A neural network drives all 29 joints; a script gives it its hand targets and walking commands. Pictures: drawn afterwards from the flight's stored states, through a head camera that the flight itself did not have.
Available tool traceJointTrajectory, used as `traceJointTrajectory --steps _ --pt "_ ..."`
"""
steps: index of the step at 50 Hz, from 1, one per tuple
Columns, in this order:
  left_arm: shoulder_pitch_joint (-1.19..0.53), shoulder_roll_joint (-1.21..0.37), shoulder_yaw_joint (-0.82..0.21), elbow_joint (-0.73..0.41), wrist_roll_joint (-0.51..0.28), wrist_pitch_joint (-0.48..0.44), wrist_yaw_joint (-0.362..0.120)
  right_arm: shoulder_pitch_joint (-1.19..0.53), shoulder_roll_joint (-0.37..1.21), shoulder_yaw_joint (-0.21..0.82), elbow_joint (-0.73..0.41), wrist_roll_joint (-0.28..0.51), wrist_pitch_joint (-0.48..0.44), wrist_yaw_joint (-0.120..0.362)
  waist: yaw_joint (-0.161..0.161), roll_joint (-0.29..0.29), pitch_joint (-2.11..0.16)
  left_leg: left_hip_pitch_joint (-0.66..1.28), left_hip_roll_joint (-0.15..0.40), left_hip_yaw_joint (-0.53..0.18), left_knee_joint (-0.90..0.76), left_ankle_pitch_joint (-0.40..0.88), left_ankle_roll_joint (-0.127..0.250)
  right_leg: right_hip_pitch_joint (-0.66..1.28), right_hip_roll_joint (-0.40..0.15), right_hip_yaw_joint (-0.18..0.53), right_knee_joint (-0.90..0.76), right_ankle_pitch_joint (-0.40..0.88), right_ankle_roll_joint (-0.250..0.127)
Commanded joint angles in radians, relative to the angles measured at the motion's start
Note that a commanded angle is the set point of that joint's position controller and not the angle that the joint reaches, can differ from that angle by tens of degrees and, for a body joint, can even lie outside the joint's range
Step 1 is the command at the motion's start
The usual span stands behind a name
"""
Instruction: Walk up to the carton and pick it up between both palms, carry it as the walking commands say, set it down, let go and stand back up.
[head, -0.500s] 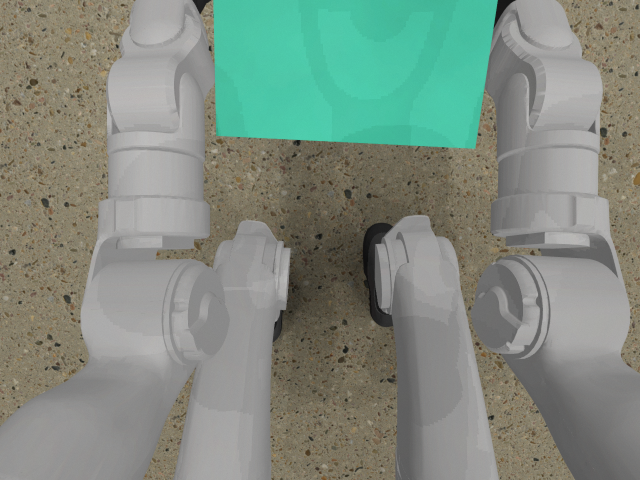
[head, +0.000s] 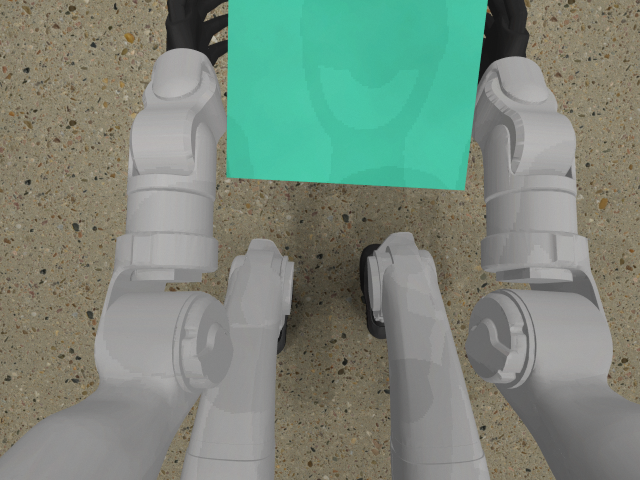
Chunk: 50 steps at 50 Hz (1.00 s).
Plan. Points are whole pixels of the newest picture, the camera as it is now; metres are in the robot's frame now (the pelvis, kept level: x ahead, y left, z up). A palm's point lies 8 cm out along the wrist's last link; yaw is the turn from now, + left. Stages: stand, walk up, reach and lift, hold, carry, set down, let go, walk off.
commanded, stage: reach and lift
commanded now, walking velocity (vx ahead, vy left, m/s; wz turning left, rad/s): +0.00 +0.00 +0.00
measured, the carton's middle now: (341, 76) +0.52 -0.01 -0.15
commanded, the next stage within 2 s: none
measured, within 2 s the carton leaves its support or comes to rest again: neither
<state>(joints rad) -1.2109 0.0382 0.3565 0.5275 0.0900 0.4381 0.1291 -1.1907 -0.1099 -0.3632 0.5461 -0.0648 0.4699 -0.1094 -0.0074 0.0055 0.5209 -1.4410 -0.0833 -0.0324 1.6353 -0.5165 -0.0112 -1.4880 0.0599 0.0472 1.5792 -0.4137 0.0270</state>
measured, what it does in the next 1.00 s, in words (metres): rises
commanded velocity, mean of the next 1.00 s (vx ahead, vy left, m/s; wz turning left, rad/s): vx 0.00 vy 0.00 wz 0.00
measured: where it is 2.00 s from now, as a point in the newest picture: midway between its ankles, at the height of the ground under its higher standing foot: (326, 316)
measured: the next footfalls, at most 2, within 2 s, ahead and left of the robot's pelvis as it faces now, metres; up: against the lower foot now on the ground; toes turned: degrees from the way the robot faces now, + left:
none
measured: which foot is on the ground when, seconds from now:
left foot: down 0.00-1.00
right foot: down 0.00-1.00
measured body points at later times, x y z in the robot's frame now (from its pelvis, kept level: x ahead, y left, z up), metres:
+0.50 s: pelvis +0.01 +0.00 +0.06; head +0.29 -0.01 +0.40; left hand +0.51 +0.13 -0.02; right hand +0.50 -0.16 -0.03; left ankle +0.12 +0.11 -0.52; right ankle +0.16 -0.12 -0.52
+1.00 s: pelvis +0.09 +0.00 +0.14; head +0.24 +0.00 +0.56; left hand +0.49 +0.13 +0.09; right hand +0.48 -0.16 +0.08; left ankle +0.12 +0.11 -0.52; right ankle +0.16 -0.12 -0.52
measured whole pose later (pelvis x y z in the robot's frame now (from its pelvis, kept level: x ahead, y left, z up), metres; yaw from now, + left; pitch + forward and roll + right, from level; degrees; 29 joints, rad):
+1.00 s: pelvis +0.09 +0.00 +0.14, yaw +0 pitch +22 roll +0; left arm -0.65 -0.16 0.40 0.62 0.25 0.33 0.05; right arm -0.60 0.08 -0.40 0.61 -0.20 0.36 -0.05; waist 0.00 0.01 -0.07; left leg -1.01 -0.07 -0.07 1.04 -0.42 0.01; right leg -1.05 0.04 0.05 1.00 -0.34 0.01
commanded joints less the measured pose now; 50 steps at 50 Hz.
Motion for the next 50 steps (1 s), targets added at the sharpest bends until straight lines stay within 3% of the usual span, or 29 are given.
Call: traceJointTrajectory --steps 1,2,8,9,24,30,32,36,44,50 --pt "-0.716 -1.082 -0.654 -0.085 -0.200 -0.022 -0.260 -0.856 1.085 0.701 -0.166 0.201 -0.050 0.272 -0.007 -0.023 -2.366 0.546 -0.085 0.030 -0.222 0.247 -0.004 0.712 0.096 -0.072 -0.141 0.207 -0.010" --pt "-0.708 -1.075 -0.655 -0.086 -0.196 -0.024 -0.260 -0.842 1.093 0.704 -0.162 0.200 -0.049 0.271 0.004 -0.025 -2.364 0.543 -0.085 0.033 -0.228 0.254 -0.004 0.731 0.096 -0.064 -0.150 0.214 -0.009" --pt "-0.680 -1.093 -0.662 -0.085 -0.197 -0.026 -0.264 -0.811 1.095 0.713 -0.171 0.197 -0.052 0.268 -0.009 -0.026 -2.343 0.569 -0.087 0.028 -0.274 0.238 -0.004 0.786 0.093 -0.056 -0.200 0.204 -0.009" --pt "-0.668 -1.092 -0.666 -0.081 -0.194 -0.025 -0.265 -0.813 1.101 0.723 -0.184 0.200 -0.054 0.266 0.003 -0.023 -2.338 0.577 -0.088 0.028 -0.283 0.244 -0.003 0.801 0.092 -0.054 -0.206 0.210 -0.008" --pt "-0.581 -1.126 -0.682 -0.087 -0.183 -0.035 -0.277 -0.715 1.152 0.748 -0.186 0.192 -0.053 0.268 0.007 -0.032 -2.257 0.665 -0.086 0.009 -0.412 0.231 0.002 0.941 0.086 -0.031 -0.335 0.204 -0.011" --pt "-0.485 -1.183 -0.642 -0.014 -0.147 -0.050 -0.291 -0.626 1.210 0.727 -0.122 0.167 -0.072 0.275 0.015 -0.024 -2.013 0.641 -0.083 -0.003 -0.474 0.198 0.009 0.905 0.079 -0.020 -0.401 0.167 -0.012" --pt "-0.430 -1.216 -0.618 0.021 -0.126 -0.059 -0.294 -0.547 1.234 0.690 -0.076 0.139 -0.082 0.275 -0.004 -0.033 -1.870 0.627 -0.082 -0.009 -0.502 0.208 0.010 0.881 0.078 -0.026 -0.429 0.179 -0.010" --pt "-0.320 -1.244 -0.521 0.107 -0.047 -0.075 -0.302 -0.410 1.267 0.596 0.022 0.078 -0.103 0.281 -0.006 -0.030 -1.540 0.565 -0.075 -0.014 -0.568 0.172 0.016 0.807 0.072 -0.014 -0.500 0.148 -0.013" --pt "-0.072 -1.262 -0.440 0.200 0.043 -0.103 -0.318 -0.215 1.270 0.537 0.060 -0.006 -0.135 0.303 0.006 -0.022 -1.330 0.653 -0.063 -0.040 -0.697 0.286 0.014 0.833 0.068 -0.005 -0.617 0.253 -0.028" --pt "0.045 -1.284 -0.530 0.119 0.022 -0.137 -0.314 -0.072 1.271 0.595 -0.003 -0.005 -0.166 0.316 -0.009 -0.011 -1.392 0.801 -0.057 -0.066 -0.755 0.510 0.000 0.936 0.072 0.008 -0.669 0.459 -0.029"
